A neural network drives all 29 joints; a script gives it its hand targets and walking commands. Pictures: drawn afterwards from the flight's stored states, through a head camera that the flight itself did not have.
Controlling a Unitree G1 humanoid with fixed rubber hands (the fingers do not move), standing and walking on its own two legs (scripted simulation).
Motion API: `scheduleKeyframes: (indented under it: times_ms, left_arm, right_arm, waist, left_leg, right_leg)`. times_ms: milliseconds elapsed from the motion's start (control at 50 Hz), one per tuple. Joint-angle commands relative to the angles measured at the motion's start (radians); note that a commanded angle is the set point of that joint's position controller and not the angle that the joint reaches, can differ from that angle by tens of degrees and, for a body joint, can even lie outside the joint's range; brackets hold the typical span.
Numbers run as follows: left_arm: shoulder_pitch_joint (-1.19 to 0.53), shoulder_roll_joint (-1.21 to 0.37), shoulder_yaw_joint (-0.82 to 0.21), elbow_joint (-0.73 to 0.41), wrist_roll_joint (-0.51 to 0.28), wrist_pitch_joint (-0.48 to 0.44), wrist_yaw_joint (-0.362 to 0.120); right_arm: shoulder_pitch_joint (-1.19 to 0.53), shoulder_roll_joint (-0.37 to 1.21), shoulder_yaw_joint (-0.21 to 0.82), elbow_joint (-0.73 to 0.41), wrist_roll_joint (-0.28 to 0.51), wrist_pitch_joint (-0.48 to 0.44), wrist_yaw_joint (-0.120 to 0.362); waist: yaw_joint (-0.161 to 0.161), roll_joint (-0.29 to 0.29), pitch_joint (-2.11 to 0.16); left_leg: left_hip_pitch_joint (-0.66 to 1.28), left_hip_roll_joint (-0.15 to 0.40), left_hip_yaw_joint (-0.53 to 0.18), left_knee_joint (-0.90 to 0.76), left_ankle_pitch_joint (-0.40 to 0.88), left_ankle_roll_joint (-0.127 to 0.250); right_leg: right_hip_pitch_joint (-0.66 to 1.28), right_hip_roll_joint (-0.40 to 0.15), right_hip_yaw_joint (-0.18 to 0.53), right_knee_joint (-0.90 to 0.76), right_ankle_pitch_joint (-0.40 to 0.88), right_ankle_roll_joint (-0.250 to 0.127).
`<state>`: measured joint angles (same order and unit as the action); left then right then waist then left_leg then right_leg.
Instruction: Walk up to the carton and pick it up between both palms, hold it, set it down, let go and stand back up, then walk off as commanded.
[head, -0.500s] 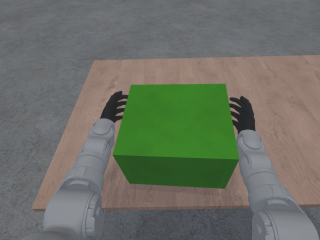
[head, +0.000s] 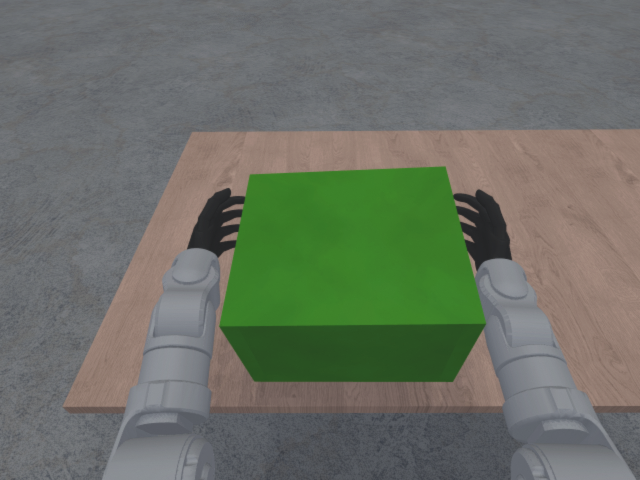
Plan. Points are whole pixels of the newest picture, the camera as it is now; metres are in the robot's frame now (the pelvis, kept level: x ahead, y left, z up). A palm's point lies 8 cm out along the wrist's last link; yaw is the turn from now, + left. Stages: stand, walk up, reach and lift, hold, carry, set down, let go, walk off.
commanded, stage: reach and lift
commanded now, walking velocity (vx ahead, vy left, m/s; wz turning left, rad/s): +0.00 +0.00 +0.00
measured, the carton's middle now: (348, 275) +0.36 -0.03 +0.08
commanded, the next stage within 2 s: hold in 1.48 s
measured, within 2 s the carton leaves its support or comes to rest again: neither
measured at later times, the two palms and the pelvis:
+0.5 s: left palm (198, 252) +0.36 +0.15 +0.15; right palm (496, 246) +0.35 -0.20 +0.14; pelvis -0.01 -0.01 +0.00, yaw +0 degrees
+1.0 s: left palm (189, 254) +0.34 +0.16 +0.16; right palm (496, 247) +0.34 -0.20 +0.15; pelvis -0.01 -0.01 +0.00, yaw +1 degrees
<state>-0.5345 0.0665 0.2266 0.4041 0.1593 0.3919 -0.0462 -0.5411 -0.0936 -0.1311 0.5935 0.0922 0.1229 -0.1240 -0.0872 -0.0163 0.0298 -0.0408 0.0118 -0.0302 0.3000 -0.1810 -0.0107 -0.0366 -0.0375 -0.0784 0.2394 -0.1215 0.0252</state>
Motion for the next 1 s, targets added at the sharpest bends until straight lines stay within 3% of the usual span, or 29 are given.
scheduleKeyframes:
  times_ms: [0, 100, 160, 240, 340, 400, 480, 560, 620, 760, 860, 920, 980]
  left_arm:
    - [-0.606, -0.502, -0.316, -0.203, -0.057, -0.044, -0.124]
    - [-0.665, -0.523, -0.316, -0.17, -0.051, -0.022, -0.121]
    - [-0.704, -0.538, -0.33, -0.174, -0.056, -0.016, -0.113]
    - [-0.723, -0.549, -0.334, -0.174, -0.046, -0.001, -0.097]
    - [-0.651, -0.522, -0.295, -0.222, -0.022, 0.031, -0.099]
    - [-0.602, -0.488, -0.265, -0.268, -0.017, 0.05, -0.106]
    - [-0.575, -0.458, -0.287, -0.359, -0.026, 0.074, -0.118]
    - [-0.567, -0.449, -0.3, -0.403, -0.025, 0.097, -0.135]
    - [-0.563, -0.456, -0.306, -0.413, -0.021, 0.105, -0.143]
    - [-0.55, -0.481, -0.386, -0.527, -0.052, 0.127, -0.145]
    - [-0.475, -0.481, -0.401, -0.579, -0.043, 0.156, -0.136]
    - [-0.458, -0.453, -0.36, -0.524, -0.011, 0.179, -0.139]
    - [-0.453, -0.452, -0.35, -0.556, -0.008, 0.19, -0.14]
  right_arm:
    - [-0.623, 0.454, 0.312, -0.209, 0.03, -0.043, 0.175]
    - [-0.698, 0.449, 0.256, -0.168, 0.001, -0.045, 0.204]
    - [-0.74, 0.466, 0.239, -0.173, -0.008, -0.052, 0.218]
    - [-0.744, 0.453, 0.221, -0.116, -0.011, -0.052, 0.238]
    - [-0.734, 0.469, 0.267, -0.166, 0.017, -0.042, 0.231]
    - [-0.765, 0.497, 0.324, -0.263, 0.05, -0.035, 0.218]
    - [-0.702, 0.496, 0.358, -0.318, 0.075, -0.009, 0.19]
    - [-0.655, 0.467, 0.347, -0.329, 0.068, 0.012, 0.178]
    - [-0.623, 0.448, 0.333, -0.311, 0.053, 0.02, 0.178]
    - [-0.605, 0.424, 0.341, -0.39, 0.082, 0.025, 0.17]
    - [-0.582, 0.401, 0.384, -0.451, 0.121, 0.036, 0.168]
    - [-0.6, 0.378, 0.37, -0.425, 0.115, 0.056, 0.17]
    - [-0.617, 0.399, 0.398, -0.465, 0.127, 0.062, 0.174]
  waist:
    - [0.005, 0.005, -0.394]
    - [0.004, 0.008, -0.357]
    - [-0.001, 0.014, -0.374]
    - [0.001, 0.062, -0.365]
    - [0.026, 0.027, -0.393]
    - [0.052, -0.029, -0.433]
    - [0.033, -0.03, -0.435]
    - [0.008, -0.021, -0.396]
    - [0.002, 0.001, -0.358]
    - [-0.029, 0.059, -0.414]
    - [-0.017, 0.064, -0.42]
    - [-0.002, 0.037, -0.342]
    - [0.009, 0.01, -0.347]
  left_leg:
    - [0.049, -0.057, 0.032, -0.023, 0.295, -0.037]
    - [0.008, -0.046, 0.035, -0.055, 0.156, -0.03]
    - [-0.012, -0.043, 0.036, -0.063, 0.114, -0.024]
    - [-0.021, -0.033, 0.035, -0.075, 0.073, -0.031]
    - [-0.026, -0.057, 0.049, -0.056, 0.149, -0.011]
    - [-0.035, -0.068, 0.057, -0.046, 0.204, 0.013]
    - [-0.019, -0.077, 0.058, -0.032, 0.271, 0.011]
    - [0.002, -0.072, 0.053, -0.032, 0.27, 0.002]
    - [0.002, -0.066, 0.049, -0.033, 0.256, -0.006]
    - [0.068, -0.054, 0.038, 0.01, 0.397, -0.042]
    - [0.102, -0.049, 0.028, 0.031, 0.476, -0.052]
    - [0.057, -0.051, 0.032, 0.002, 0.381, -0.036]
    - [0.03, -0.055, 0.039, -0.011, 0.352, -0.023]
  right_leg:
    - [0.164, 0.085, -0.013, 0.025, 0.181, 0.005]
    - [0.128, 0.079, -0.016, 0.007, 0.038, -0.016]
    - [0.133, 0.075, -0.018, 0.009, 0.025, -0.022]
    - [0.123, 0.072, -0.02, 0.014, -0.008, -0.025]
    - [0.194, 0.068, -0.015, 0.015, 0.078, -0.013]
    - [0.247, 0.068, -0.012, 0.017, 0.14, 0.003]
    - [0.283, 0.069, -0.01, 0.026, 0.236, 0.012]
    - [0.264, 0.073, -0.015, 0.022, 0.221, 0.006]
    - [0.246, 0.077, -0.018, 0.03, 0.197, 0.002]
    - [0.264, 0.095, -0.023, 0.043, 0.281, -0.014]
    - [0.271, 0.101, -0.022, 0.048, 0.319, -0.014]
    - [0.247, 0.098, -0.022, 0.033, 0.239, -0.016]
    - [0.275, 0.094, -0.017, 0.034, 0.249, -0.014]
